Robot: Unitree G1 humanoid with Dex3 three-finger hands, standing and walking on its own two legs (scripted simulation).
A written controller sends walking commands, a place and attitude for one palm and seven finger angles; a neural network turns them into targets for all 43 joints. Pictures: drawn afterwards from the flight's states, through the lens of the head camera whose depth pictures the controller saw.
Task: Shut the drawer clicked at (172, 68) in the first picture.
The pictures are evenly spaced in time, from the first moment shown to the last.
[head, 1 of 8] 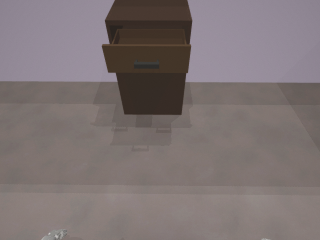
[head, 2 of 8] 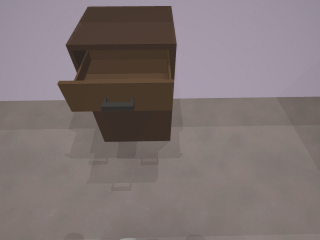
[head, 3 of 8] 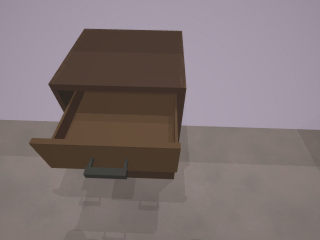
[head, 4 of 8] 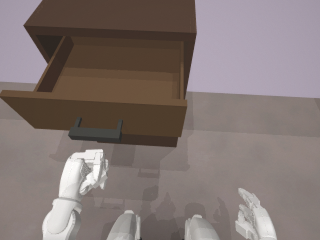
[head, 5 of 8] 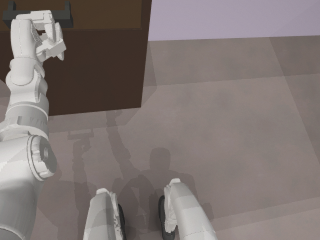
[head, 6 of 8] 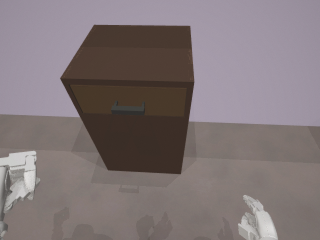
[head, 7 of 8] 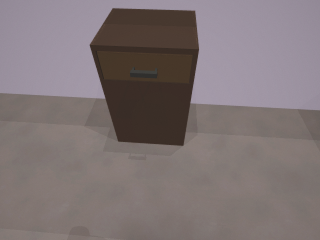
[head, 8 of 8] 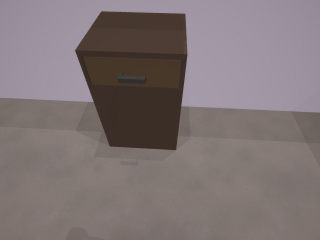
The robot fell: no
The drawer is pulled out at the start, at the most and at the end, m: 0.24 0.24 0.00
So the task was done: yes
